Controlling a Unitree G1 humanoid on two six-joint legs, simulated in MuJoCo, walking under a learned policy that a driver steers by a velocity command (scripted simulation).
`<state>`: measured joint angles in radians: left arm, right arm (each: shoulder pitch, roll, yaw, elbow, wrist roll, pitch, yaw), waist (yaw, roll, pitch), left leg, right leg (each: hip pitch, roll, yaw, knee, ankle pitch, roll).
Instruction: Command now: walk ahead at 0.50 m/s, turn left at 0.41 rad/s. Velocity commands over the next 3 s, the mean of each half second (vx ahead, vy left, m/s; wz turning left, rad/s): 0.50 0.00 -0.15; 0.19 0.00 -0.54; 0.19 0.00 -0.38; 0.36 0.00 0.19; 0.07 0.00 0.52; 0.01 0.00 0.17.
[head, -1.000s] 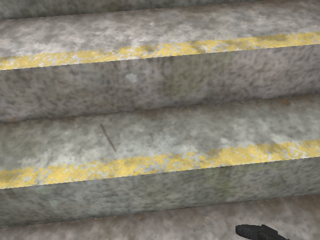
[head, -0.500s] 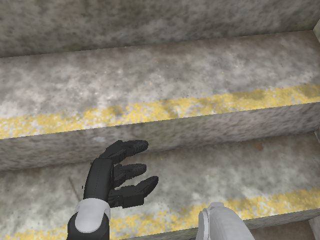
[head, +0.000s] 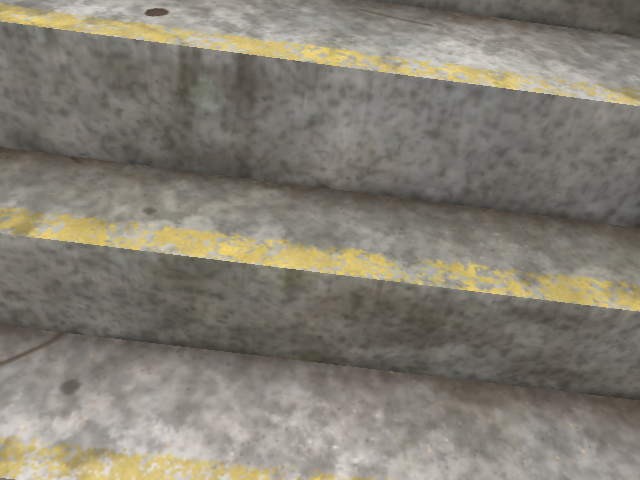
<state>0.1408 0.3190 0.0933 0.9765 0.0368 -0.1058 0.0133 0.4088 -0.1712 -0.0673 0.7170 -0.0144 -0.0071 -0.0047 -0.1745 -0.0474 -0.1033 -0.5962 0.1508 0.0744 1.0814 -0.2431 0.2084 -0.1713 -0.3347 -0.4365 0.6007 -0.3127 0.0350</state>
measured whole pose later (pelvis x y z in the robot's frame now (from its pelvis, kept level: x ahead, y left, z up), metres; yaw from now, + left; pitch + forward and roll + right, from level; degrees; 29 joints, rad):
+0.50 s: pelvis +0.10 +0.05 +0.05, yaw -7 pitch +5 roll -6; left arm -0.15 0.05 -0.06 0.59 -0.03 0.04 0.03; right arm 0.48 -0.09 -0.01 1.01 0.04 -0.14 -0.06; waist -0.04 0.02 -0.01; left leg 0.04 0.09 0.19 -0.03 -0.04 0.06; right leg -1.20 0.02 -0.22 1.74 -0.45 -0.18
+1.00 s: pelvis +0.25 +0.04 +0.24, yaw -22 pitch +3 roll +1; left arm 0.37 0.09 0.06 0.86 0.02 -0.05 0.07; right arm 0.01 -0.03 0.07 0.56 -0.06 -0.03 -0.03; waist 0.10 0.06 0.05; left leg -1.28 0.04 0.00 2.03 -0.11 0.02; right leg -0.30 0.13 0.16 0.63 -0.36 -0.08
